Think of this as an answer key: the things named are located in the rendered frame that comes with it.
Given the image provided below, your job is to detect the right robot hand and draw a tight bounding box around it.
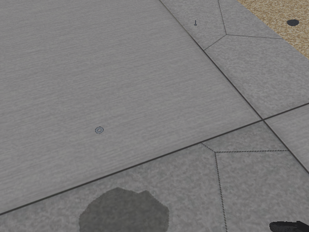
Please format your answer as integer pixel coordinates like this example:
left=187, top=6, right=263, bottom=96
left=269, top=220, right=309, bottom=232

